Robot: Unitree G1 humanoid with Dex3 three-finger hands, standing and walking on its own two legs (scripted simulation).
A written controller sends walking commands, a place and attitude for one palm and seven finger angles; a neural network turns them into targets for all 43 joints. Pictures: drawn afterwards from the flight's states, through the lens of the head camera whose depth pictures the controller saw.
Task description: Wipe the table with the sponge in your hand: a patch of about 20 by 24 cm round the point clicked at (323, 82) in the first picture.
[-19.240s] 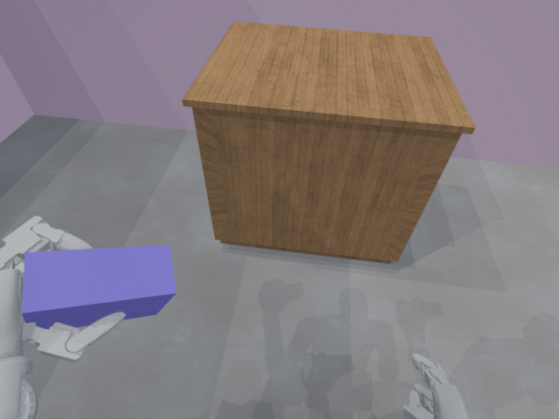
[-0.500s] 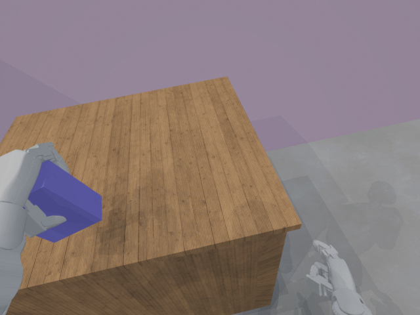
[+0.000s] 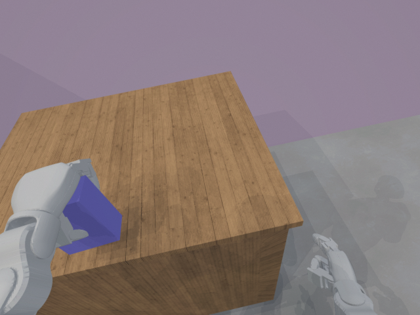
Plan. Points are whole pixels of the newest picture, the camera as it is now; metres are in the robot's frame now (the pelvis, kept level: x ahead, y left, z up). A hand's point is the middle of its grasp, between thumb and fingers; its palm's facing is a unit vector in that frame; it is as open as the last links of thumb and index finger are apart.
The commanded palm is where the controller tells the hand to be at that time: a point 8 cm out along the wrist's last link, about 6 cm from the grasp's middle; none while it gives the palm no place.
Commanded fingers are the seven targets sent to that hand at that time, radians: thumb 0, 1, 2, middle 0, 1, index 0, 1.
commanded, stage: turn the palm down, sponge in hand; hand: left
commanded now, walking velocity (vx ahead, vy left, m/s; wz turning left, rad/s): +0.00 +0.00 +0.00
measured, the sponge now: (84, 223) +0.22 +0.28 +0.08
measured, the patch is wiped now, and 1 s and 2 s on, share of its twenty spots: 0.00 0.00 0.00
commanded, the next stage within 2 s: move the sponge above the wiping area in 0.26 s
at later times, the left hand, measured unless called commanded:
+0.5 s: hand (92, 205) +0.23 +0.24 +0.13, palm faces -0.03 -0.04 -1.00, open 9.9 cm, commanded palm +0.20 +0.27 +0.23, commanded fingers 0.00 0.10 1.30 -1.20 -1.60 -1.20 -1.60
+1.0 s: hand (70, 196) +0.24 +0.29 +0.14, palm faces +0.05 +0.02 -1.00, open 9.9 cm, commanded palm +0.21 +0.31 +0.21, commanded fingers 0.00 0.10 1.30 -1.20 -1.60 -1.20 -1.60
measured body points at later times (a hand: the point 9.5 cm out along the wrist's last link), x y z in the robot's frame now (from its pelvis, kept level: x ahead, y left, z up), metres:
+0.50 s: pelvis +0.01 -0.01 +0.00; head +0.01 -0.07 +0.44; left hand +0.23 +0.24 +0.19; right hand +0.26 -0.22 -0.09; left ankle +0.03 +0.10 -0.74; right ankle +0.02 -0.10 -0.74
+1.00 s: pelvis +0.01 -0.01 +0.00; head +0.01 -0.04 +0.45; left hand +0.23 +0.28 +0.20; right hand +0.24 -0.22 -0.09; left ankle +0.03 +0.10 -0.74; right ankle +0.02 -0.10 -0.74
